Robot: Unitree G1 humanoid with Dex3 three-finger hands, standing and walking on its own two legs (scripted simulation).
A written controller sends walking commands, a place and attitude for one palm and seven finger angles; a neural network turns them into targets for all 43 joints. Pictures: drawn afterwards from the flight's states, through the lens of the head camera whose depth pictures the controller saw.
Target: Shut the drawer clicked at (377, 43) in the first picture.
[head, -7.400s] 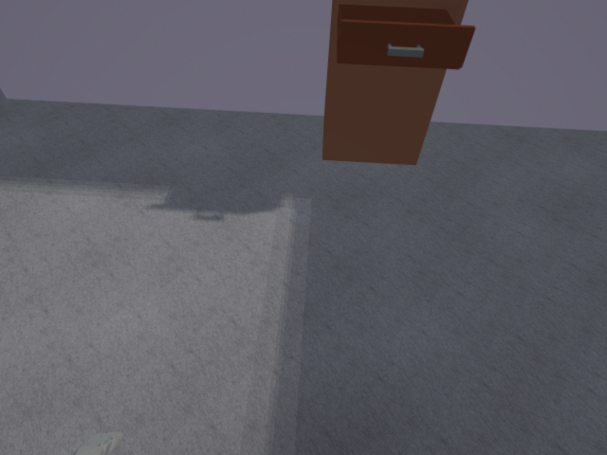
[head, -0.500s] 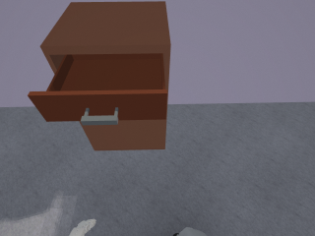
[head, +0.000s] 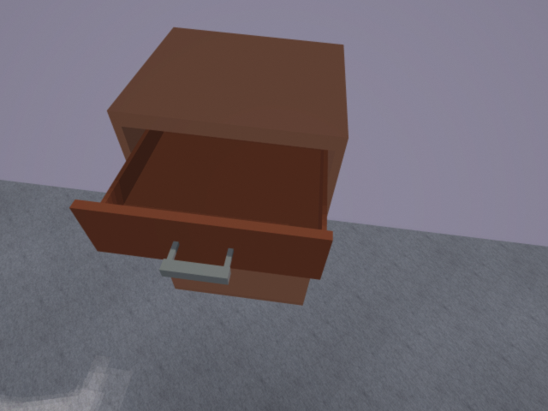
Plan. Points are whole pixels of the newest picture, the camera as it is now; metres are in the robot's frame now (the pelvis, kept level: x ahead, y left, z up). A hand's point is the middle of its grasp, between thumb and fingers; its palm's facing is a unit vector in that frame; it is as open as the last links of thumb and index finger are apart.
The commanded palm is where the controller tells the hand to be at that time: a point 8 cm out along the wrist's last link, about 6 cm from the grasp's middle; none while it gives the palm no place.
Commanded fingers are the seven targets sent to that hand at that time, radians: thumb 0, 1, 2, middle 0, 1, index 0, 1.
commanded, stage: come to a stop and stand still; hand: left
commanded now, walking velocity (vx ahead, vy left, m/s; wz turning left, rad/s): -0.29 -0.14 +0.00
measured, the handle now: (199, 261) +0.36 +0.18 -0.06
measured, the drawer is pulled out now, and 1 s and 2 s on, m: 0.23 0.23 0.23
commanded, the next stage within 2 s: look again from close up in 1.80 s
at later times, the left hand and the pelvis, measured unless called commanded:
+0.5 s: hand out of the picture +0.01 +0.12 -0.15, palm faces +0.02 -0.96 -0.30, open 7.3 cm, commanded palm none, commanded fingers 0.00 0.90 0.90 -0.20 -0.30 -0.20 -0.30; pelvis -0.03 -0.07 +0.00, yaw -3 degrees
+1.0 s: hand out of the picture -0.07 +0.16 -0.18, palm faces +0.09 -0.97 -0.24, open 7.4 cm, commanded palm none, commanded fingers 0.00 0.90 0.90 -0.20 -0.30 -0.20 -0.30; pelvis -0.05 -0.03 +0.00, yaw -1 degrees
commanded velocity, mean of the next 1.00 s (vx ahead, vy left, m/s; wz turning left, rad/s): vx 0.00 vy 0.05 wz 0.00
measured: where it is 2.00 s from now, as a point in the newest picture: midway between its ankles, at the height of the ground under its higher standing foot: outside the picture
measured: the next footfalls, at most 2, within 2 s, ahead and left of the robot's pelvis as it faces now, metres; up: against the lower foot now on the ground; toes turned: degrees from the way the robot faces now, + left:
right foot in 0.40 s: +0.02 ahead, -0.15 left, +0.00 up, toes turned +2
left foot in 0.96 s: +0.03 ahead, +0.08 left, +0.00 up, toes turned +1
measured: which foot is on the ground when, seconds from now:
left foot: down 0.00-0.40, up 0.42-0.94, down 0.96-1.00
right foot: up 0.00-0.38, down 0.40-1.00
